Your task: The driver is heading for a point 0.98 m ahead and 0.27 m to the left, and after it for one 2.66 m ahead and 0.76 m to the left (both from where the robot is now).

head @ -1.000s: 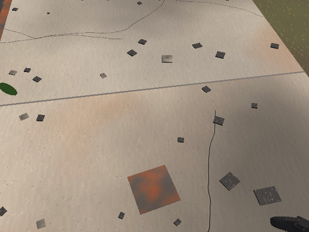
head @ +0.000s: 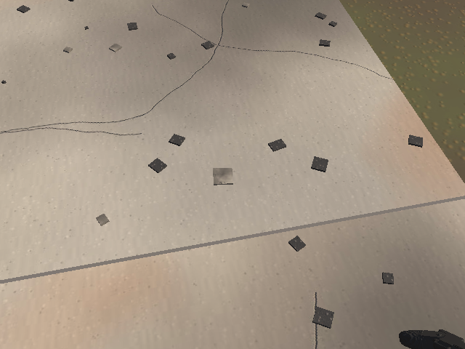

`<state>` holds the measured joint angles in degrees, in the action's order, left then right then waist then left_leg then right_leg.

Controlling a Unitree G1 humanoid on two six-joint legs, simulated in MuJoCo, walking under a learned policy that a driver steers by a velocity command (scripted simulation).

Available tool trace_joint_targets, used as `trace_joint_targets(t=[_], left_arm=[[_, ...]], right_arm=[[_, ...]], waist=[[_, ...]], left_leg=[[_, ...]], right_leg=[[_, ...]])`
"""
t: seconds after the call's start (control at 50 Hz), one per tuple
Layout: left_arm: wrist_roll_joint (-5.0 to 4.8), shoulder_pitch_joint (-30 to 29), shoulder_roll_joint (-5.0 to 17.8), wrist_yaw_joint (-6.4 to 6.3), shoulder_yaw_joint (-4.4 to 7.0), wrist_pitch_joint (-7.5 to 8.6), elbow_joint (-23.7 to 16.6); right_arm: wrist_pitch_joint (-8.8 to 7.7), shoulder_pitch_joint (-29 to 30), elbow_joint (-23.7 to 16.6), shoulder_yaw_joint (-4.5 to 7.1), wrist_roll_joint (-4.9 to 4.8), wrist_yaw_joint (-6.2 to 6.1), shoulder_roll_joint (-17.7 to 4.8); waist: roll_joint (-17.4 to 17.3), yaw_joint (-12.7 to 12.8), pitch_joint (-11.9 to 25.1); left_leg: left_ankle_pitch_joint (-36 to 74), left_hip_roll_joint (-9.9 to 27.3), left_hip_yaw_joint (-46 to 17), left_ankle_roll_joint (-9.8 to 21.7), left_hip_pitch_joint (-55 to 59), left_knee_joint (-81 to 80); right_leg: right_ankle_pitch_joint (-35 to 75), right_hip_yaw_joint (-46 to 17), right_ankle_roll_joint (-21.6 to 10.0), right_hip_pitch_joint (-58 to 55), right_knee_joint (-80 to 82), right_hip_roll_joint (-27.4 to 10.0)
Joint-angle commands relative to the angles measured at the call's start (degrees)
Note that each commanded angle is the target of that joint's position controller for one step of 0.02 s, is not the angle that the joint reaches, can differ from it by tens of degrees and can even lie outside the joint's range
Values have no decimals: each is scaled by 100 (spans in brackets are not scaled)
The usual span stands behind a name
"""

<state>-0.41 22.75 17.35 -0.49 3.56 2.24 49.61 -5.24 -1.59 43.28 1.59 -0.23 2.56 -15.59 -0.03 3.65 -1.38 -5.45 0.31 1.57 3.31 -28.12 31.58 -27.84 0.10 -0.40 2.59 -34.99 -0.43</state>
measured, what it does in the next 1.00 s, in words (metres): walks ahead: right foot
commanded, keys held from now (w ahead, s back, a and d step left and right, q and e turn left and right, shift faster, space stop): w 0.52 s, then w+q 0.48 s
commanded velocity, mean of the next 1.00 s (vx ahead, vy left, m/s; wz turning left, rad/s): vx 0.50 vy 0.00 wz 0.16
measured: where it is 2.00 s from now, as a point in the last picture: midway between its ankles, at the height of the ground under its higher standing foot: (215, 188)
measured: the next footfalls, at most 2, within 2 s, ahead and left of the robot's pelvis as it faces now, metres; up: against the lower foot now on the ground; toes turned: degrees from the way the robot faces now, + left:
right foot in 0.50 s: +0.44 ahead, -0.14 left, +0.00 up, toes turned -2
left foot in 1.06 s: +0.72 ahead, +0.12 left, +0.00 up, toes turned +17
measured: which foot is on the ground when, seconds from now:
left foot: down 0.00-0.50, up 0.52-1.00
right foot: up 0.00-0.48, down 0.50-1.00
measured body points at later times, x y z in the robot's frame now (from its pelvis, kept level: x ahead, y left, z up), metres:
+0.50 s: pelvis +0.27 -0.02 +0.00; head +0.30 -0.03 +0.45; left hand +0.50 +0.20 -0.07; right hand +0.25 -0.31 -0.13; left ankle +0.11 +0.10 -0.72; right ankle +0.40 -0.14 -0.72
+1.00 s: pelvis +0.54 -0.03 +0.01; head +0.57 -0.01 +0.46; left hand +0.50 +0.25 -0.13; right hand +0.77 -0.22 -0.09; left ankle +0.68 +0.12 -0.70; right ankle +0.41 -0.14 -0.72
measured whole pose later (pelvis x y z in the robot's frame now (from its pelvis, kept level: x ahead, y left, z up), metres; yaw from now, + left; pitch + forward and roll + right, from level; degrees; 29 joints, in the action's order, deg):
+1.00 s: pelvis +0.54 -0.03 +0.01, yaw +12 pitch +1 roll -2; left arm -0.3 17.4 15.4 -0.9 3.6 3.5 52.8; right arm -1.8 -5.1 44.0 3.0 -1.2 3.0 -14.3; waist -1.4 3.7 -1.9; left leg -1.7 3.7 2.0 3.4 -34.7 35.7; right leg -20.8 14.6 -0.2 -7.2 -12.6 1.4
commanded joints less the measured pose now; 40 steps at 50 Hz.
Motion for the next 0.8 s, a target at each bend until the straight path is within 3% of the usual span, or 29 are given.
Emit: trace_joint_targets(t=[0.02,0.04,0.06,0.08,0.1,0.16,0.22,0.3,0.36,0.42,0.46,0.48,0.5,0.52,0.54,0.56,0.58,0.6,0.62,0.66,0.72,0.8], left_arm=[[-76,277,576,36,20,278,-460],[-193,-273,794,62,91,343,-623],[-160,-546,726,29,75,362,-669],[-66,-687,681,8,98,346,-683],[-42,-570,603,15,104,298,-661],[-12,-526,347,3,61,154,-636],[31,-1090,281,0,33,140,-798],[3,-1844,124,87,-42,219,-949],[-46,-2345,141,172,-62,258,-1104],[-55,-2546,248,266,-45,298,-1228],[-43,-2219,400,289,14,316,-1154],[-23,-1671,539,272,100,320,-991],[-3,-755,824,221,244,313,-704],[91,57,1318,175,364,291,-568],[25,287,1349,199,364,257,-479],[-8,151,848,185,222,263,-512],[0,-303,712,163,166,277,-569],[47,-684,581,159,126,296,-603],[84,-942,407,166,84,334,-610],[125,-1143,271,176,66,418,-542],[152,-1091,405,134,117,490,-364],[151,-1022,511,34,136,458,-220]], right_arm=[[29,-2115,223,376,-87,-44,-1178],[19,-1743,164,312,-66,-65,-985],[15,-1378,99,287,-11,-71,-908],[7,-1142,70,250,35,-65,-754],[-14,-1034,62,216,103,-67,-656],[-87,-1064,168,244,45,-80,-715],[-68,-1252,302,290,30,-163,-874],[-13,-1572,472,301,-30,-225,-973],[57,-1920,661,317,-68,-235,-1031],[157,-2017,785,356,-97,-268,-1087],[212,-1917,799,391,-103,-295,-1165],[244,-1787,781,390,-109,-308,-1173],[263,-1797,742,323,-65,-319,-1005],[205,-2147,578,171,47,-307,-578],[88,-2574,643,32,22,-268,-142],[3,-2083,621,196,-157,-227,-786],[-41,-1608,457,253,-269,-214,-959],[-41,-1392,433,262,-222,-244,-920],[12,-1391,455,294,-168,-261,-849],[170,-1677,566,293,-172,-274,-611],[308,-1485,471,299,-156,-300,-457],[263,-1004,290,296,-103,-221,-382]], waist=[[-1159,-977,1881],[-867,-930,1114],[-406,-764,720],[-320,-630,419],[-474,-450,401],[-450,-302,274],[-305,-412,47],[-298,-679,-113],[-292,-858,-246],[-355,-798,-288],[-463,-552,-80],[-464,-218,248],[-325,164,880],[530,239,1789],[1665,127,2325],[1033,312,1786],[778,216,993],[451,48,610],[467,-130,341],[597,-364,264],[418,-417,6],[324,-309,-138]], left_leg=[[-1828,2038,-4127,1337,4806,-1375],[-1661,1869,-3300,1100,4109,-1483],[-1063,1665,-2739,992,3364,-1595],[-490,1482,-2323,975,2765,-1748],[-121,1361,-2055,954,2393,-1887],[410,1268,-1527,1086,1927,-2271],[705,1192,-1131,1056,1970,-2463],[704,970,-618,835,2042,-2509],[614,1147,-629,826,2448,-2381],[962,1423,-719,730,3038,-2053],[1872,1460,-693,613,3239,-1610],[2758,1292,-521,501,3167,-972],[2863,974,-292,331,2697,140],[1174,419,11,19,930,2167],[-2734,-401,-405,-174,-721,3589],[-2755,-86,-967,-80,-1319,4167],[-2197,191,-828,-10,-1532,4114],[-1678,440,-735,-25,-1326,3849],[-1328,606,-761,-59,-1071,3566],[-980,734,-799,-133,-564,3377],[-433,737,-899,-249,-895,3010],[758,639,-763,-304,-1051,1767]], right_leg=[[-571,-794,-114,3860,-3787,139],[-29,-655,-192,4159,-3761,-132],[493,-492,-182,3974,-3519,-411],[815,-450,-142,3787,-3198,-570],[1041,-495,-121,3434,-3050,-698],[1314,-406,25,3249,-2583,-781],[2162,-365,156,3605,-1675,-808],[3244,-141,150,3308,-299,-592],[3316,-91,97,3307,203,-472],[2818,-138,-97,3372,522,-405],[2410,-10,-262,2813,653,-247],[2410,170,-394,1997,806,-67],[2538,134,-584,608,737,-111],[2418,-1575,-1181,-1537,556,-1401],[1208,-3795,-1734,-2609,1397,-2234],[449,-3639,-1488,-2210,1687,-2107],[671,-2828,-1274,-1385,1859,-1978],[1106,-2254,-1163,-638,2059,-1774],[1540,-1765,-1083,-100,2268,-1580],[2025,-1131,-1025,434,2593,-1389],[2717,-451,-1057,605,2825,-1369],[3148,342,-907,413,2926,-1196]])
Keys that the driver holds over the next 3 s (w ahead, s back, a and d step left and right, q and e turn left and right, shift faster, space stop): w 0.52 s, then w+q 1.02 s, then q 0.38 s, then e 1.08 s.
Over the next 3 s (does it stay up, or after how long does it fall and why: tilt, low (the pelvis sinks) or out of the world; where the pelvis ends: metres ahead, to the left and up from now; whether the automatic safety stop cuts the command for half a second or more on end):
stays up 1.02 0.17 0.02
